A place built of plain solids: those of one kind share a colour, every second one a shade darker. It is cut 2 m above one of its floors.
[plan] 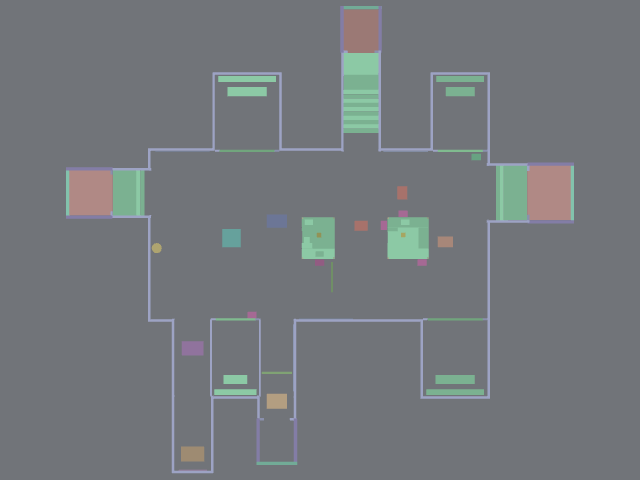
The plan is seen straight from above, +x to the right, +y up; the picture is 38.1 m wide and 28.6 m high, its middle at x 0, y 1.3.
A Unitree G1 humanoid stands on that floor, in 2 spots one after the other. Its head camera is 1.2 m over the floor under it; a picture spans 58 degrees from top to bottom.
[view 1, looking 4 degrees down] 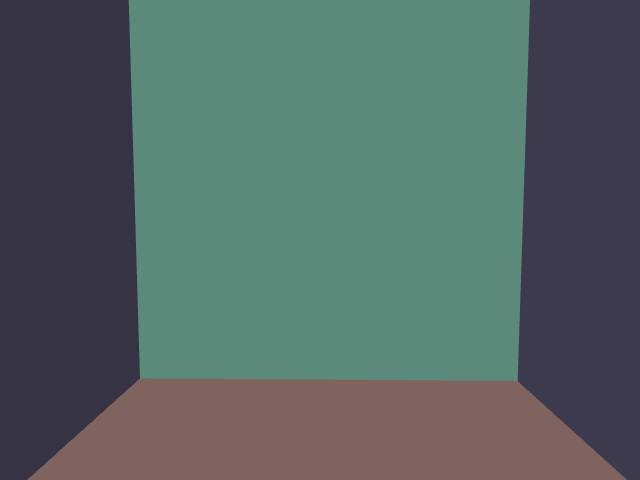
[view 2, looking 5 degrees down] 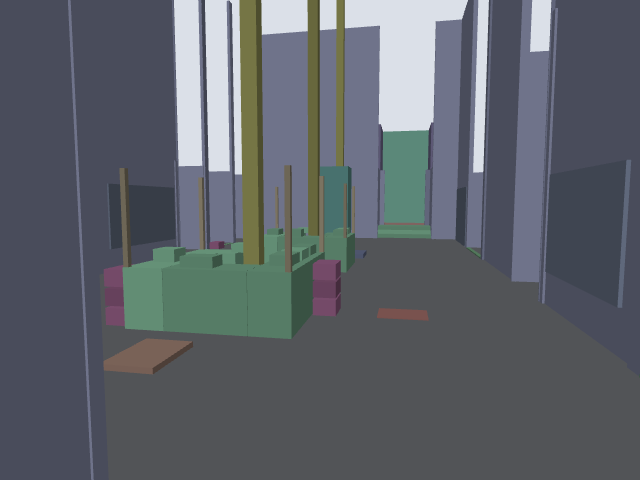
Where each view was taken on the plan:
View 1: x -11.95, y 4.11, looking -179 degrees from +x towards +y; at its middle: opp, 3.00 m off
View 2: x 11.96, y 4.11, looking -169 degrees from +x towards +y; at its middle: post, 8.03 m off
